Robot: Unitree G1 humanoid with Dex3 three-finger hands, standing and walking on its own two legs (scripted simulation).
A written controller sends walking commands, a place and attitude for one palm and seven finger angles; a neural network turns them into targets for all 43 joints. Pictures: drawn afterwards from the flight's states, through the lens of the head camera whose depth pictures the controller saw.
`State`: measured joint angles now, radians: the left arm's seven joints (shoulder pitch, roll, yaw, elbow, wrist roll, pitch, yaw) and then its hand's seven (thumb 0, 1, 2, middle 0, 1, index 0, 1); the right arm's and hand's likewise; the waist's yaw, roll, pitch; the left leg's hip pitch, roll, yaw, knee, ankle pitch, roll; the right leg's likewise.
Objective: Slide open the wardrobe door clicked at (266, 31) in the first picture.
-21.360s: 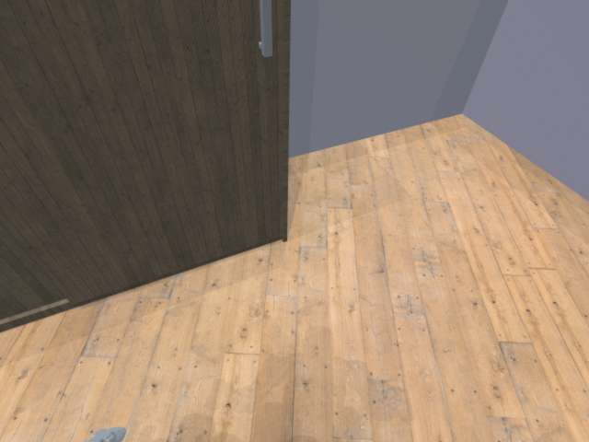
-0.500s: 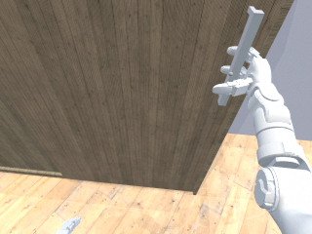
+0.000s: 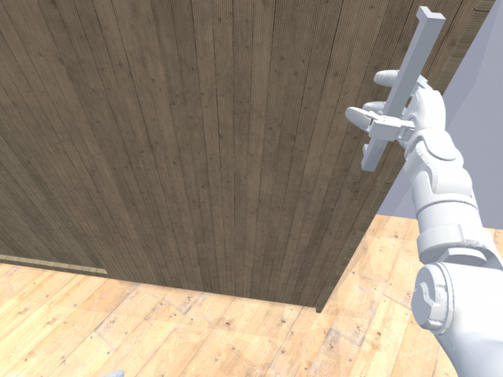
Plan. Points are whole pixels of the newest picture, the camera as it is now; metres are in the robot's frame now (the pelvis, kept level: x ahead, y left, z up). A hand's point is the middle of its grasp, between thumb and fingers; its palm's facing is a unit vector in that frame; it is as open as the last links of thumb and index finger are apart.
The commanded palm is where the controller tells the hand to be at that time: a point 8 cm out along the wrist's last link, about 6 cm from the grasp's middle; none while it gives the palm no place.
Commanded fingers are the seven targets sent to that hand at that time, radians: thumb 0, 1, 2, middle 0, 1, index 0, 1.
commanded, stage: grip the handle and tug to test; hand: right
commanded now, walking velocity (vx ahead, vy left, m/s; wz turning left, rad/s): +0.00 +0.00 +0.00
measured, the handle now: (391, 99) +0.51 -0.16 +0.22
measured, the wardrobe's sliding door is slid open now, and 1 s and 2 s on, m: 0.00 0.00 0.01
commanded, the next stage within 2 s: tug the door sideways, standing still in 1.00 s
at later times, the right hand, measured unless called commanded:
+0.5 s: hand (382, 112) +0.46 -0.13 +0.22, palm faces +0.03 +1.00 +0.02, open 5.3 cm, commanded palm +0.44 -0.19 +0.22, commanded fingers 0.00 -0.90 -0.90 0.45 1.40 0.45 1.40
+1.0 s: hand (381, 113) +0.46 -0.13 +0.22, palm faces +0.03 +1.00 +0.03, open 5.4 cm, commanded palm +0.42 -0.19 +0.22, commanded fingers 0.00 -0.90 -0.90 0.45 1.40 0.45 1.40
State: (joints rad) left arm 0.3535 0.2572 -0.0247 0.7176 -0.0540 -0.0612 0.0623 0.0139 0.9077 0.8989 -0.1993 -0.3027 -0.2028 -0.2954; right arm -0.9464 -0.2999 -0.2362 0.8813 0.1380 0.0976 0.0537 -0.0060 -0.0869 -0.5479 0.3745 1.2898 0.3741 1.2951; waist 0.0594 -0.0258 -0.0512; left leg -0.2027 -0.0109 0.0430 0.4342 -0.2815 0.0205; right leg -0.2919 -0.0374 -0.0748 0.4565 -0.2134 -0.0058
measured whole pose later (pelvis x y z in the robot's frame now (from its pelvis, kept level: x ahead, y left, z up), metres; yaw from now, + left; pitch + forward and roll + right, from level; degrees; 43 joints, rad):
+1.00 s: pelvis +0.02 +0.00 +0.00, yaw +1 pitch +2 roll +0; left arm 0.31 0.26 -0.03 0.66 -0.06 -0.01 0.06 0.01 0.91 0.90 -0.20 -0.30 -0.20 -0.30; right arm -0.80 -0.29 -0.25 0.65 0.16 0.20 0.05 0.01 -0.76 -0.79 0.37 1.40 0.40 1.40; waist 0.05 -0.03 -0.06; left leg -0.15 -0.02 0.02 0.40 -0.28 0.03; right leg -0.23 -0.04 -0.09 0.42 -0.22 0.00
